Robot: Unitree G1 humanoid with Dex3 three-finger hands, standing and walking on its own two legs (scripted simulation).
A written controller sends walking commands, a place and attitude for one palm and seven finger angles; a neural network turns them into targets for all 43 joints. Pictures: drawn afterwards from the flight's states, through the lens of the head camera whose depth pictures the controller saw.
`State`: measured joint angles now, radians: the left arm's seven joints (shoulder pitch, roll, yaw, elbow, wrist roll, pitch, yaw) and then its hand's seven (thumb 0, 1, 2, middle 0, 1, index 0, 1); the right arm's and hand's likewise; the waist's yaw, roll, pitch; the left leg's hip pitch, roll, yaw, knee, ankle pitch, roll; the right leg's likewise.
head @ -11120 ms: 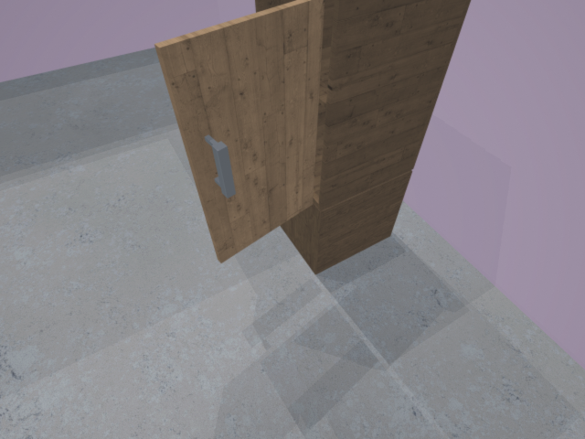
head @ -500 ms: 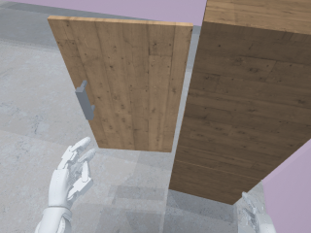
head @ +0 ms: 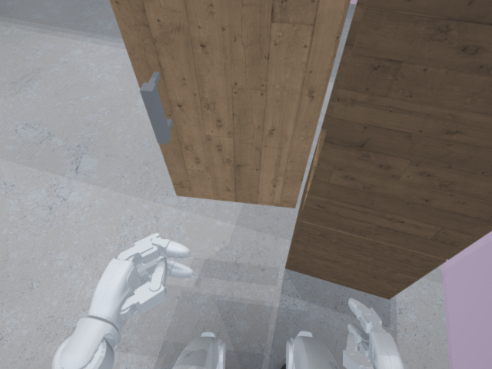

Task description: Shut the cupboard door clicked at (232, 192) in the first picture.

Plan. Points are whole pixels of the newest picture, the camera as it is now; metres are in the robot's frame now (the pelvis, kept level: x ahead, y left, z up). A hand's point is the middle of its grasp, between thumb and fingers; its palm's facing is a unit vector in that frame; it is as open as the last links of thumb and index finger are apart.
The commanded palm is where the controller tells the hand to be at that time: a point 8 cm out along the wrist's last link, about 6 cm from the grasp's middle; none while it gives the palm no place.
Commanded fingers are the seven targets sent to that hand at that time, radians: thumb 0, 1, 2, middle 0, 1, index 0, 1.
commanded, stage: raise the hand and make a fist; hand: left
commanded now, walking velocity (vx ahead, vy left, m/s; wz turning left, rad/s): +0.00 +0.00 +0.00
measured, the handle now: (160, 108) +0.55 +0.19 +0.09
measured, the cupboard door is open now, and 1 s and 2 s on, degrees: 100 100 100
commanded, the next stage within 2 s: bring the fist close to the handle in 1.14 s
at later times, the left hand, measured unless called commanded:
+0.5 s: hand (113, 254) +0.26 +0.19 +0.09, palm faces +0.02 -1.00 -0.06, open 3.1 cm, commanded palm +0.23 +0.23 +0.08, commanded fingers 0.00 0.90 0.90 -1.30 -1.50 -1.30 -1.50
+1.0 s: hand (136, 261) +0.25 +0.16 +0.08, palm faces -0.13 -0.99 -0.02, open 3.1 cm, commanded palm +0.24 +0.23 +0.09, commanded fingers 0.00 0.90 0.90 -1.30 -1.50 -1.30 -1.50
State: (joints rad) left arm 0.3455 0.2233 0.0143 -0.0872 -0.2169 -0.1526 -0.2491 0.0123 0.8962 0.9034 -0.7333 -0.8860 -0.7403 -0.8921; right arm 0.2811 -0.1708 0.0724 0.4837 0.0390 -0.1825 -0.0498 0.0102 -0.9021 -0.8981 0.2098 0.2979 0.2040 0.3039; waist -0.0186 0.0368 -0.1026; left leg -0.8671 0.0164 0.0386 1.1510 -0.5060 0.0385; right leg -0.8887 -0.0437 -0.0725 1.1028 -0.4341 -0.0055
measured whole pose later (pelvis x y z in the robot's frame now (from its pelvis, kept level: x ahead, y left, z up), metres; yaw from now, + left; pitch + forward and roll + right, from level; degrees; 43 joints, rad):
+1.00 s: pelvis +0.04 -0.01 +0.03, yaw +1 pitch +11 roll -1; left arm 0.38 0.28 0.15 -0.05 -0.30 -0.27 -0.36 0.02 0.90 0.90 -1.29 -1.50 -1.30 -1.50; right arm 0.30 -0.26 0.02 0.48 0.03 -0.20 -0.06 0.01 -0.90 -0.90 0.21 0.30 0.20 0.30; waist -0.02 0.03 -0.11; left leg -0.71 0.03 0.01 1.02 -0.51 0.01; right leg -0.72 -0.02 -0.10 0.97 -0.44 -0.02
